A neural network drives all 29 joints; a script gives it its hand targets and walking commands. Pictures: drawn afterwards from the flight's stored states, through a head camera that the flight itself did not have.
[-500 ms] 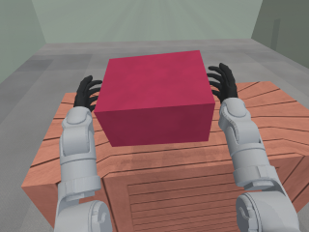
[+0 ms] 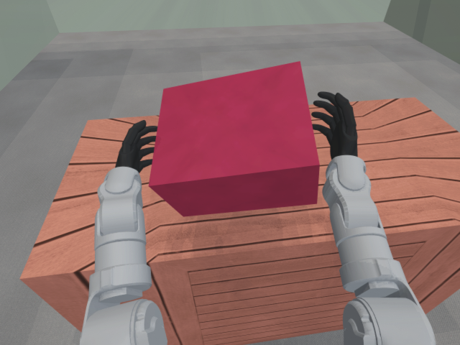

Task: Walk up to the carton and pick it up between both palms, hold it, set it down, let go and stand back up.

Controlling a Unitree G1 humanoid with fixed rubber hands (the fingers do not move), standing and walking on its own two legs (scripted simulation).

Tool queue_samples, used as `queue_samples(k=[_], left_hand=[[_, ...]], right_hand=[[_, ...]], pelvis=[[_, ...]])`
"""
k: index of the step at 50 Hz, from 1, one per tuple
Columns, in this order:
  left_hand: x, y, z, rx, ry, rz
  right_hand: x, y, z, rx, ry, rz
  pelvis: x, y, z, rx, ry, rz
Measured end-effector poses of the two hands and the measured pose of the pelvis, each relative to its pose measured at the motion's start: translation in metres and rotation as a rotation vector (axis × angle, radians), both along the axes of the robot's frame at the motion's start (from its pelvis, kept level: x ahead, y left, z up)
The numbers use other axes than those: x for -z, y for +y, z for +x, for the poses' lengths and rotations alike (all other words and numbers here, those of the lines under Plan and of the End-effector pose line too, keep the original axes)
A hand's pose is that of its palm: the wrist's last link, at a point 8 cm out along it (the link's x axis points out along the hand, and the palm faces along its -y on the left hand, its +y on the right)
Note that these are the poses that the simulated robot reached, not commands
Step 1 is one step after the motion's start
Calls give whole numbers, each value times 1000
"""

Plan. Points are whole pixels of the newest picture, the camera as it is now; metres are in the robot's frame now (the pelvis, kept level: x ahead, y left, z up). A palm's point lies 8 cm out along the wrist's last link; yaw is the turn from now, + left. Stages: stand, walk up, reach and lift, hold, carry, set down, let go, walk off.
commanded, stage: set down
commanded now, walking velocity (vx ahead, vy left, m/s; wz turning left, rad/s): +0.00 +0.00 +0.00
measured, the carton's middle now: (237, 144) +0.45 -0.03 +0.15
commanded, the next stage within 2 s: none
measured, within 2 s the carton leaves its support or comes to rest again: neither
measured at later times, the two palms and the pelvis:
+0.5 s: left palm (134, 182) +0.39 +0.16 +0.12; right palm (333, 163) +0.36 -0.18 +0.17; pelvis +0.00 +0.00 +0.00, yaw +0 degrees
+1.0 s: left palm (139, 181) +0.42 +0.16 +0.10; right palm (325, 165) +0.38 -0.18 +0.14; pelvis +0.02 +0.00 +0.00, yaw +0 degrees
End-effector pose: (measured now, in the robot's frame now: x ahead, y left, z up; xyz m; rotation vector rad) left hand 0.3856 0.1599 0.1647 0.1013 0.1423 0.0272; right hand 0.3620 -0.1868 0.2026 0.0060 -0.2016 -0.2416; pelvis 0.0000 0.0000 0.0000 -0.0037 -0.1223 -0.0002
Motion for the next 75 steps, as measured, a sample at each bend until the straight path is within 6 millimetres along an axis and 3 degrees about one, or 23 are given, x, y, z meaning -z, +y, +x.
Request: queue_samples(k=[10,18,27,37,46,49,55,58,68,70,75], left_hand=[[13,-1,1,22,46,-2],[17,0,3,29,35,11],[46,5,6,51,121,27],[29,6,18,49,31,4],[75,4,22,95,187,0],[71,4,29,72,146,-29],[36,5,45,45,11,-47],[32,7,49,74,19,-45],[91,14,50,114,210,-51],[82,12,57,76,154,-42],[29,2,79,41,-65,-68]], right_hand=[[22,-2,-3,23,85,11],[22,-1,-3,28,82,-26],[39,5,1,26,156,-52],[27,6,6,44,88,-48],[67,3,14,50,247,-40],[64,4,19,53,215,-42],[39,7,27,71,117,-52],[42,6,28,79,147,-47],[96,11,33,78,348,-39],[93,12,37,89,304,-43],[71,4,47,117,174,-21]], pelvis=[[0,2,1,-1,-9,1],[0,2,1,-1,-9,1],[0,2,3,-2,-5,2],[0,2,12,-2,7,4],[0,2,13,-2,11,4],[0,2,17,-2,32,4],[0,3,28,-2,76,3],[0,4,31,-2,72,2],[0,8,27,-5,75,4],[0,8,29,-5,109,4],[-1,5,39,-2,210,3]])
